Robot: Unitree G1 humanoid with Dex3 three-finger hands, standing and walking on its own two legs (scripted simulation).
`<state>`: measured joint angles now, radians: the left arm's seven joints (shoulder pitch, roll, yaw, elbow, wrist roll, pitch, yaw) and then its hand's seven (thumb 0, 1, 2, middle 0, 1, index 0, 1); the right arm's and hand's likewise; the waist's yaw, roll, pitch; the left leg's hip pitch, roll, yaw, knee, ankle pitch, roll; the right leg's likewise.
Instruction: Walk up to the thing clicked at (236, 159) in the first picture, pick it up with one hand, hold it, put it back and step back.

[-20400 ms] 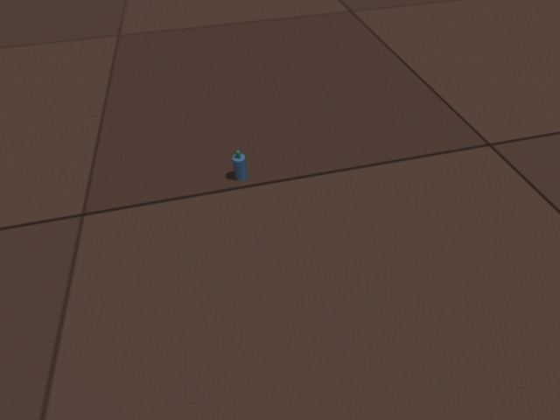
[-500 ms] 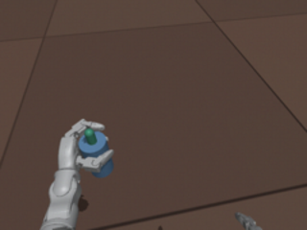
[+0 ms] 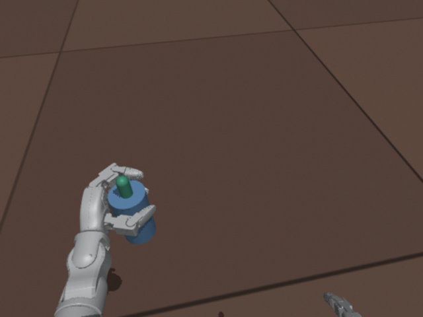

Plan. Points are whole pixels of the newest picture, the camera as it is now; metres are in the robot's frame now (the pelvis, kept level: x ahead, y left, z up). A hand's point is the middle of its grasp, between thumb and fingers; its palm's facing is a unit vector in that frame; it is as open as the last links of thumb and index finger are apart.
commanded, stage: crouch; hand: left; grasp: from the side
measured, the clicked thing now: (131, 207) +0.32 +0.18 +0.03
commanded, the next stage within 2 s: lower in 1.92 s
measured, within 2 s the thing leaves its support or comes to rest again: neither
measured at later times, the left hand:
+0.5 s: hand (141, 228) +0.32 +0.18 -0.07, palm faces +0.11 -0.99 +0.00, open 8.9 cm
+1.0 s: hand (154, 258) +0.34 +0.20 -0.33, palm faces +0.11 -0.99 -0.02, open 8.9 cm
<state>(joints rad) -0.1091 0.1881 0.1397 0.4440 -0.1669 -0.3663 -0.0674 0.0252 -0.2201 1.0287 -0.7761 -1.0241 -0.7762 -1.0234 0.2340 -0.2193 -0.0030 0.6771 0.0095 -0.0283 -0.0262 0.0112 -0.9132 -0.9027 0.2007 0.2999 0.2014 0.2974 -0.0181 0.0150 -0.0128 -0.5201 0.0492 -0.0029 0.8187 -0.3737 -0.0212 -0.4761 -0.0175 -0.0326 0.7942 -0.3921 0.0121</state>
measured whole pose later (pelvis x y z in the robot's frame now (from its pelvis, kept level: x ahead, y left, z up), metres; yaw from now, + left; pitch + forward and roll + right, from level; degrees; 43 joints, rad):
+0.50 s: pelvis -0.02 +0.00 -0.06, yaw +0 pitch +17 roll -2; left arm -0.24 0.19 0.21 0.73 -0.15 -0.62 -0.10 0.03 -0.22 1.03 -0.78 -1.03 -0.78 -1.03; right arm 0.19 -0.24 -0.03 0.68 -0.03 -0.07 0.02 0.01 -0.90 -0.90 0.20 0.30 0.20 0.30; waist -0.05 -0.01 -0.08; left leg -0.99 0.05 -0.03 1.17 -0.48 -0.02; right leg -0.94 -0.02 -0.04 1.15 -0.50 0.01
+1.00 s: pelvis -0.06 +0.00 -0.28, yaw -3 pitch +33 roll -3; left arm -0.50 0.29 0.37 1.01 -0.14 -0.80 -0.19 0.03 -0.22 1.03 -0.78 -1.03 -0.78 -1.03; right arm 0.07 -0.24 0.01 0.73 -0.09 -0.04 0.07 0.01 -0.91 -0.91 0.20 0.30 0.20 0.30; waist -0.06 -0.02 -0.17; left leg -1.90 0.06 -0.08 1.98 -0.67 -0.02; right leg -1.84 -0.01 -0.04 1.96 -0.70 0.01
